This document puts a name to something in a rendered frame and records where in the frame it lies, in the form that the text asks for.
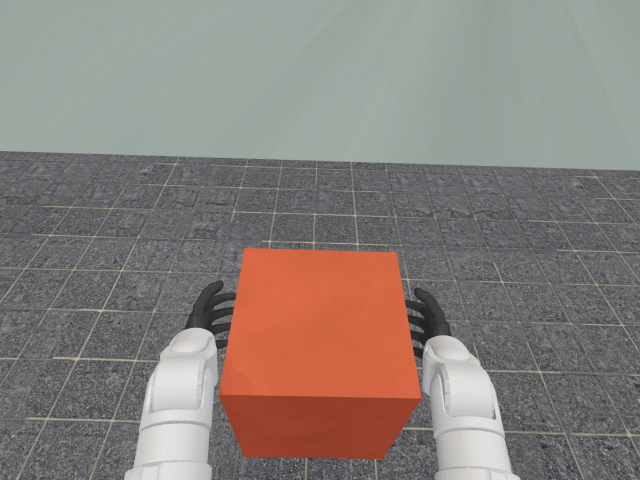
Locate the right robot hand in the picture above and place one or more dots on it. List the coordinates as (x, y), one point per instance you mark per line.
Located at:
(434, 323)

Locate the right robot forearm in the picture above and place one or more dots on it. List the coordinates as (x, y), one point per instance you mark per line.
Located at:
(467, 424)

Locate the left robot hand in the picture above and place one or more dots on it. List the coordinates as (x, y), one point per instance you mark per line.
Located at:
(203, 316)

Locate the carton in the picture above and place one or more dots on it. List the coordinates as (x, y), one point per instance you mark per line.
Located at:
(319, 361)

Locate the left robot forearm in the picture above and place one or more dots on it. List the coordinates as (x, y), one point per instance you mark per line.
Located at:
(176, 419)

